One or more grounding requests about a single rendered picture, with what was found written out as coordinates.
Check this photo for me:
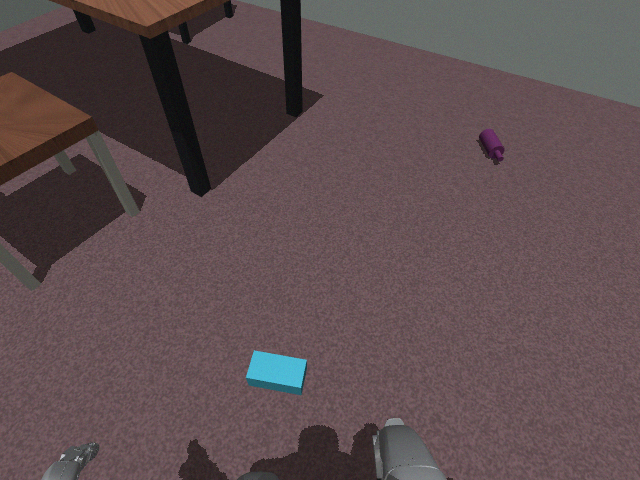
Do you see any table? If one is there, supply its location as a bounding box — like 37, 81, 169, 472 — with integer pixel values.
49, 0, 303, 197

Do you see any left robot hand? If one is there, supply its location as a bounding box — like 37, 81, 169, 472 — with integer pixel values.
41, 443, 99, 480

